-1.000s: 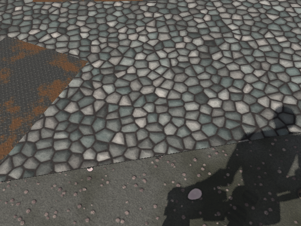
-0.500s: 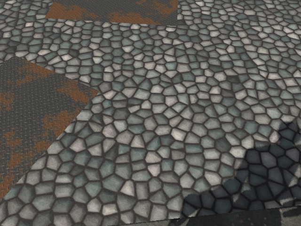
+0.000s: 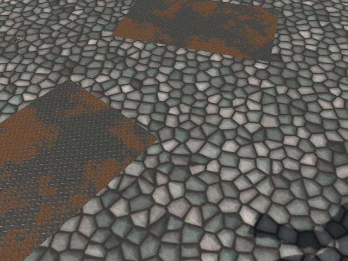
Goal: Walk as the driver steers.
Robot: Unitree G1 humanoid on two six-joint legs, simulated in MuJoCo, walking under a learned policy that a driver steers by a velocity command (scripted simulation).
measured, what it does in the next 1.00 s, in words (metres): goes down, turning right: left foot 0.05 m lower, then right foot 0.07 m lower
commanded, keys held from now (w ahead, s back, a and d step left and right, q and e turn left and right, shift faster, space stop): w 0.10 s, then no key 0.22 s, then e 0.68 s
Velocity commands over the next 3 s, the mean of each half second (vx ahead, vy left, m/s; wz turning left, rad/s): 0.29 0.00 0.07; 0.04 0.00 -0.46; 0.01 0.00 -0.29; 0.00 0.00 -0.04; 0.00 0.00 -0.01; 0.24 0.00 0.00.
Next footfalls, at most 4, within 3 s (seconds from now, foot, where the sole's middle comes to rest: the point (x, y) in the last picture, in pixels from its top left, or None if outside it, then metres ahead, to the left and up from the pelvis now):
0.48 left None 0.31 0.17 -0.82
0.90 right None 0.44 -0.03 -0.88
1.28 left None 0.47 0.19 -0.88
1.62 right None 0.38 0.01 -0.88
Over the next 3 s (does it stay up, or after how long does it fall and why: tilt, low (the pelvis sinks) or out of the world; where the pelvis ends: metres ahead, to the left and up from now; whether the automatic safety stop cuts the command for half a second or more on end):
stays up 0.48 0.04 -0.11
